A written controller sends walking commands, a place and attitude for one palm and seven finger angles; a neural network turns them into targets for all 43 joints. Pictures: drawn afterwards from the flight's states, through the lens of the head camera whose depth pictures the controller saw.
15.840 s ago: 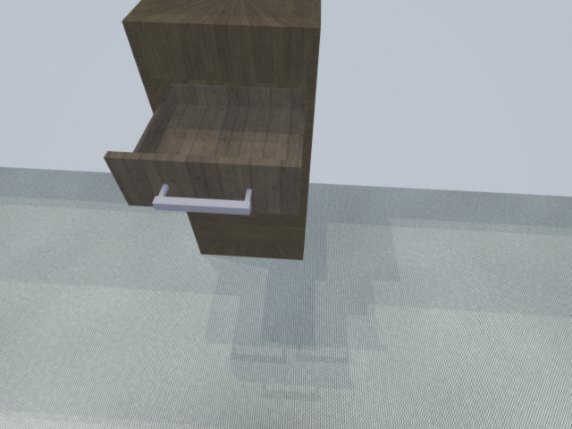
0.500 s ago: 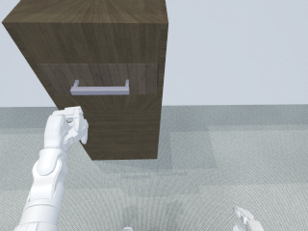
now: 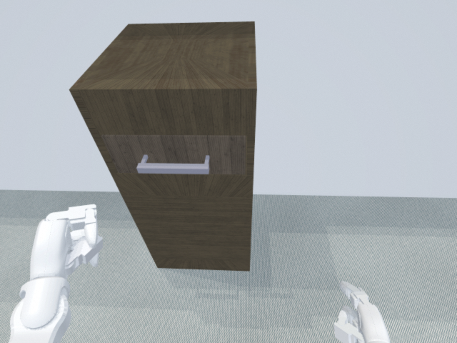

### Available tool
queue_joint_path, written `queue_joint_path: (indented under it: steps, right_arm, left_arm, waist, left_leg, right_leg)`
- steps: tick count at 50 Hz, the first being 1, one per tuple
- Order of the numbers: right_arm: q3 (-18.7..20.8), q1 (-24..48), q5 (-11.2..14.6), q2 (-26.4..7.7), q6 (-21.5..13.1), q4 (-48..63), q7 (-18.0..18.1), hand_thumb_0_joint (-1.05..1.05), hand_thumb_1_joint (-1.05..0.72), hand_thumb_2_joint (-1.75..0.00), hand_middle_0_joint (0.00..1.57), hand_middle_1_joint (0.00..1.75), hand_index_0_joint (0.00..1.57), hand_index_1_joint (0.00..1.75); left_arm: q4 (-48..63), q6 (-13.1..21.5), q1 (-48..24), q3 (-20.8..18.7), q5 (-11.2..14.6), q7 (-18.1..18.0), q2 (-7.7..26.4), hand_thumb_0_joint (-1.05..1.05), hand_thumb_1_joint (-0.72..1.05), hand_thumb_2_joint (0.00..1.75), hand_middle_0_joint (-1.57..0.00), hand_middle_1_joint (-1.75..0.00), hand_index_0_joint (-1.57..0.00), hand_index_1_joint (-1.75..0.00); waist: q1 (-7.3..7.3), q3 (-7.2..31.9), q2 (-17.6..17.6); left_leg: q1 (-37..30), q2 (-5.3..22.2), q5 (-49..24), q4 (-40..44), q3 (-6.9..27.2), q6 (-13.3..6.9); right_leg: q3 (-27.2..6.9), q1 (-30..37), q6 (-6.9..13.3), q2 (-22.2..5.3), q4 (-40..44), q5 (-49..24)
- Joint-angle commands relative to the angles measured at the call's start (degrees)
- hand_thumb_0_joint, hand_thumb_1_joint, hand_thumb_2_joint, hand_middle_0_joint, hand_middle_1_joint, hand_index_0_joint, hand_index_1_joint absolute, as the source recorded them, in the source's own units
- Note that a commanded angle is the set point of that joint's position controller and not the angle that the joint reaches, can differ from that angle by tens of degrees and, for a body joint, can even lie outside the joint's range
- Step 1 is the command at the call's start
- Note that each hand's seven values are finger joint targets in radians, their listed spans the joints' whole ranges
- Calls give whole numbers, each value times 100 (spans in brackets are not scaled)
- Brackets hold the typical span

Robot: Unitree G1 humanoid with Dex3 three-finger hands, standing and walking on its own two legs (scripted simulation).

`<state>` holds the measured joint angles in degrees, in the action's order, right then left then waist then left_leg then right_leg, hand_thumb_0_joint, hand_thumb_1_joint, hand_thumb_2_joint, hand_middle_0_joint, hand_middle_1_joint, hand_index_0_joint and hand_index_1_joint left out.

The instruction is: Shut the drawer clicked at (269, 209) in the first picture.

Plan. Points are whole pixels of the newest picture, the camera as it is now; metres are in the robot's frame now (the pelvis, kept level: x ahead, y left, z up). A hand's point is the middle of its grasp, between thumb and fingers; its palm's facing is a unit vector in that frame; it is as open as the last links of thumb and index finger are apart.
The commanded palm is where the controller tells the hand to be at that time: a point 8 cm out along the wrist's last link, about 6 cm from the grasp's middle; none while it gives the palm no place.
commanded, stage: draw the hand back to the body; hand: left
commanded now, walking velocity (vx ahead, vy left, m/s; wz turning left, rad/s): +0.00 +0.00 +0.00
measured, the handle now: (174, 163) +0.56 +0.22 -0.05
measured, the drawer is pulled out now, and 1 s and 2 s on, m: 0.00 0.00 0.00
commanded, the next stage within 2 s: step back with the hand held close in 0.42 s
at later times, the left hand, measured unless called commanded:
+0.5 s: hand (55, 266) +0.17 +0.24 +0.15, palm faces +0.41 -0.83 -0.38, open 3.2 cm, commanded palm +0.12 +0.28 +0.17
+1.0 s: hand (26, 282) +0.15 +0.27 +0.15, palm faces +0.31 -0.81 -0.51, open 3.2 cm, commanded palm +0.09 +0.30 +0.17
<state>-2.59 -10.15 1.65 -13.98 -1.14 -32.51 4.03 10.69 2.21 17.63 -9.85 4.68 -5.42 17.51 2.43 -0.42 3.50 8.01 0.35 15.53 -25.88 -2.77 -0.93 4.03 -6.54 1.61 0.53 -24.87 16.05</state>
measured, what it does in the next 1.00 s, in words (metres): shifts its weight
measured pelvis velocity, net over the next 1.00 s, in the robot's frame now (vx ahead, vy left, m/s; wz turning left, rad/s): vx -0.04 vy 0.03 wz -0.01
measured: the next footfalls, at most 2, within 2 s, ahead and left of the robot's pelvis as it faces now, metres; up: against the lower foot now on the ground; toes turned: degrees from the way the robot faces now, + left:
none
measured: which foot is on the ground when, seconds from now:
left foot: down 0.00-1.00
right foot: down 0.00-1.00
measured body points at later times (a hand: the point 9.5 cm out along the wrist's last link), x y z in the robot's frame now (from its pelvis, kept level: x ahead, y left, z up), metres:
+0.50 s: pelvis -0.01 +0.00 +0.00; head -0.03 -0.03 +0.45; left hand +0.14 +0.28 +0.17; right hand +0.19 -0.22 -0.08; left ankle -0.02 +0.11 -0.74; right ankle -0.03 -0.10 -0.74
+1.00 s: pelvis -0.04 +0.03 +0.00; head -0.02 +0.03 +0.45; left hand +0.13 +0.31 +0.18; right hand +0.13 -0.22 -0.08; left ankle -0.01 +0.11 -0.74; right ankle -0.03 -0.10 -0.74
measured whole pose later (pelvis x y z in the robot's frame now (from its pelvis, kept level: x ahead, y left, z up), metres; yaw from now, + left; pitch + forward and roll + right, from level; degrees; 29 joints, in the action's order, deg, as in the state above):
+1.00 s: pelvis -0.04 +0.03 +0.00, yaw -1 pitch +0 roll -1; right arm 1.2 -10.9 0.6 -13.0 -0.4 -30.9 4.0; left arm 32.8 10.4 36.8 -21.4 2.7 -6.8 23.3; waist 0.5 -2.9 0.7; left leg 16.5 -0.9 12.6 -28.5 -4.2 -3.2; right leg 2.8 -15.4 -0.4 -1.0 -27.7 12.6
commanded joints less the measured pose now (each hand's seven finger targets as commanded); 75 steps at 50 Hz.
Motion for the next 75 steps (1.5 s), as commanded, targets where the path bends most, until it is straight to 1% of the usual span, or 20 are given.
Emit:
queue_joint_path:
  steps: [1, 12, 14, 18, 22, 27, 28, 30, 32, 34, 39, 42, 48, 53, 62, 66, 68, 70, 73, 75]
  right_arm:
    - [247, 681, -72, -528, -410, 855, 3, 0, -90, -90, 20, 30, 20, 30]
    - [338, 702, -67, -451, -733, 813, -13, 0, -90, -90, 20, 30, 20, 30]
    - [351, 661, -75, -472, -744, 730, 3, 0, -90, -90, 20, 30, 20, 30]
    - [378, 661, -71, -512, -760, 698, 42, 0, -90, -90, 20, 30, 20, 30]
    - [363, 676, -80, -486, -836, 742, 57, 0, -90, -90, 20, 30, 20, 30]
    - [340, 682, -89, -452, -930, 716, 48, 0, -90, -90, 20, 30, 20, 30]
    - [301, 534, -84, -544, -797, 999, 9, 0, -90, -90, 20, 30, 20, 30]
    - [413, 496, -134, -501, -637, 726, -34, 0, -90, -90, 20, 30, 20, 30]
    - [465, 512, -136, -560, -492, 787, -94, 0, -90, -90, 20, 30, 20, 30]
    - [505, 531, -153, -609, -389, 845, -103, 0, -90, -90, 20, 30, 20, 30]
    - [569, 590, -124, -575, -200, 1026, -40, 0, -90, -90, 20, 30, 20, 30]
    - [594, 557, -115, -574, -166, 1094, -2, 0, -90, -90, 20, 30, 20, 30]
    - [615, 513, -149, -623, -261, 1097, 39, 0, -90, -90, 20, 30, 20, 30]
    - [629, 469, -126, -627, -366, 1118, 38, 0, -90, -90, 20, 30, 20, 30]
    - [607, 337, -179, -634, -540, 1065, 53, 0, -90, -90, 20, 30, 20, 30]
    - [599, 404, -187, -669, -631, 1092, 83, 0, -90, -90, 20, 30, 20, 30]
    - [642, 429, -185, -643, -665, 1117, 86, 0, -90, -90, 20, 30, 20, 30]
    - [650, 349, -162, -593, -679, 1058, 64, 0, -90, -90, 20, 30, 20, 30]
    - [688, 319, -191, -620, -651, 956, 18, 0, -90, -90, 20, 30, 20, 30]
    - [705, 286, -192, -538, -582, 871, -29, 0, -90, -90, 20, 30, 20, 30]
  left_arm:
    - [1864, 455, -340, -784, 39, -91, 1036, 0, 90, 90, -140, -160, -140, -160]
    - [2905, 684, 1071, -1367, 56, -134, 1197, 0, 90, 90, -140, -160, -140, -160]
    - [2587, 663, 1075, -1218, 53, -110, 1007, 0, 90, 90, -140, -160, -140, -160]
    - [2483, 685, 850, -1180, 22, -119, 998, 0, 90, 90, -140, -160, -140, -160]
    - [2751, 757, 786, -1244, 19, -152, 1087, 0, 90, 90, -140, -160, -140, -160]
    - [2808, 751, 884, -1308, 13, -197, 1134, 0, 90, 90, -140, -160, -140, -160]
    - [3371, 1096, -230, -2329, -12, -251, 2100, 0, 90, 90, -140, -160, -140, -160]
    - [2468, 1134, 950, -1766, -76, -153, 1275, 0, 90, 90, -140, -160, -140, -160]
    - [2433, 1125, 1417, -1463, -87, -96, 961, 0, 90, 90, -140, -160, -140, -160]
    - [2595, 1156, 1642, -1451, -102, -93, 967, 0, 90, 90, -140, -160, -140, -160]
    - [3110, 1166, 1907, -1833, -102, -198, 1378, 0, 90, 90, -140, -160, -140, -160]
    - [3313, 1172, 1948, -1890, -100, -245, 1433, 0, 90, 90, -140, -160, -140, -160]
    - [3425, 1191, 1973, -1870, -138, -289, 1389, 0, 90, 90, -140, -160, -140, -160]
    - [3388, 1234, 1931, -1874, -200, -327, 1317, 0, 90, 90, -140, -160, -140, -160]
    - [3612, 1424, 1755, -1854, -280, -403, 1306, 0, 90, 90, -140, -160, -140, -160]
    - [3620, 1491, 1777, -1945, -372, -401, 1289, 0, 90, 90, -140, -160, -140, -160]
    - [3577, 1521, 1806, -2154, -411, -394, 1447, 0, 90, 90, -140, -160, -140, -160]
    - [3576, 1573, 1956, -2123, -322, -351, 1389, 0, 90, 90, -140, -160, -140, -160]
    - [3693, 1609, 1771, -2045, -292, -298, 1396, 0, 90, 90, -140, -160, -140, -160]
    - [3581, 1619, 1744, -1935, -262, -319, 1402, 0, 90, 90, -140, -160, -140, -160]
  waist:
    - [-13, 652, -101]
    - [98, 345, -156]
    - [32, 67, -351]
    - [24, -46, -291]
    - [78, 298, -118]
    - [115, 272, -35]
    - [-115, -412, 95]
    - [-173, -165, -562]
    - [-212, 120, -388]
    - [-212, 393, -98]
    - [-163, 912, -153]
    - [-175, 942, -146]
    - [-164, 750, 216]
    - [-233, 540, 20]
    - [-334, 334, -46]
    - [-267, 377, 688]
    - [-238, 464, 590]
    - [-285, 581, 69]
    - [-338, 615, -284]
    - [-379, 560, -688]
  left_leg:
    - [-434, 27, -1543, 340, 184, -144]
    - [-343, 67, -1371, 296, 181, -141]
    - [-286, 67, -1233, 295, 161, -154]
    - [-276, 62, -954, 313, 179, -165]
    - [-323, 46, -1008, 305, 197, -169]
    - [-273, 59, -1115, 333, 239, -125]
    - [236, 125, -656, 289, 399, -185]
    - [147, 166, -681, -2, 379, -190]
    - [137, 246, -997, 83, 358, -189]
    - [187, 330, -1495, 210, 389, -192]
    - [362, 444, -2214, 245, 527, -206]
    - [585, 504, -2230, 234, 590, -203]
    - [1351, 656, -1261, 558, 807, -289]
    - [2344, 685, 467, 714, 918, -388]
    - [2533, 599, 1597, 582, 1037, -368]
    - [3477, 1060, 2378, 1339, 1511, -564]
    - [3678, 1113, 2225, 1228, 1562, -631]
    - [3110, 823, 1206, 659, 1288, -537]
    - [2652, 455, 1154, -12, 920, -363]
    - [1950, 140, 951, -779, 635, -150]
  right_leg:
    - [-295, 162, -36, -104, 476, -1718]
    - [-299, 50, -61, -103, 559, -1527]
    - [-312, -119, -77, -96, 643, -1394]
    - [-338, -257, -79, -107, 727, -1002]
    - [-369, -42, -63, -159, 621, -1069]
    - [-325, 28, -35, -138, 540, -1203]
    - [-879, -427, -41, -447, 893, -1327]
    - [-990, -521, -19, -655, 943, -1438]
    - [-815, -386, -77, -623, 722, -1673]
    - [-611, -158, -114, -532, 426, -1982]
    - [-485, 140, -154, -411, -8, -2330]
    - [-488, 162, -167, -354, -178, -2287]
    - [-508, 208, -198, -198, -500, -1620]
    - [-680, 478, -182, -200, -648, -1181]
    - [-879, -183, -141, -204, -206, 191]
    - [-594, 703, -255, 216, -1346, -343]
    - [-693, 940, -268, 301, -1559, -837]
    - [-1005, 564, -191, 163, -1212, -1491]
    - [-1611, -128, -42, -207, -525, -1154]
    - [-2109, -1112, 177, -717, 329, -170]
